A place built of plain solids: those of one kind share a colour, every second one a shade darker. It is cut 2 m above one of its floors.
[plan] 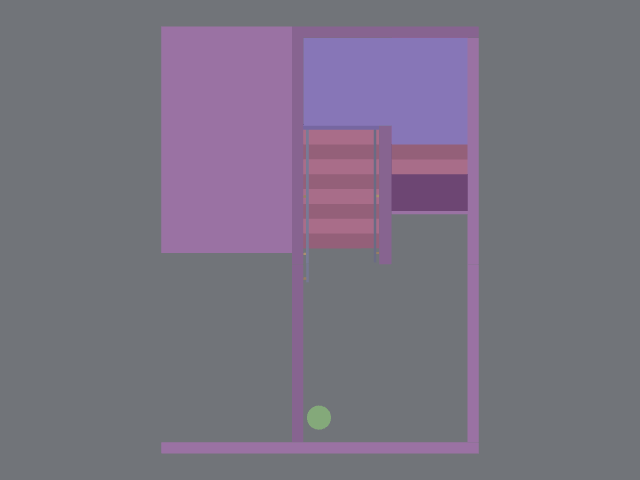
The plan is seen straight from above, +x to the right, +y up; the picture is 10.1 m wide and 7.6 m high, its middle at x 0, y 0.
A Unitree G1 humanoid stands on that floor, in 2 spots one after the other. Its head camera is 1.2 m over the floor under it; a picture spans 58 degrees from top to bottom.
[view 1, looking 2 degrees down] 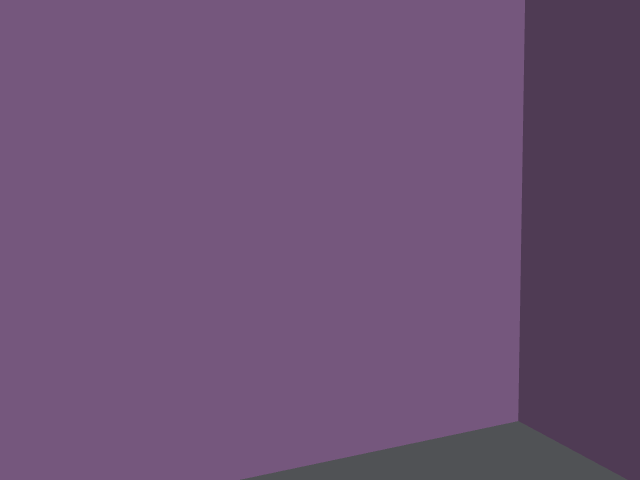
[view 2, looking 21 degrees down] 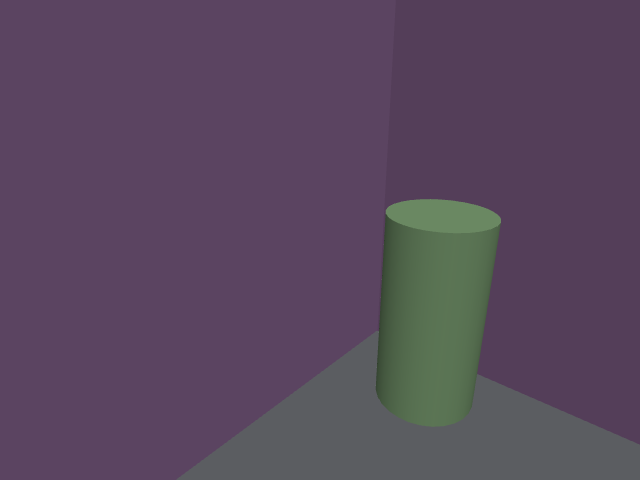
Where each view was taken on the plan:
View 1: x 0.34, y -1.13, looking -21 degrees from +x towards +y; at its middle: wall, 2.14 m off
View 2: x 1.33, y -2.20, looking -139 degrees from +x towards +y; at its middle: wall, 1.64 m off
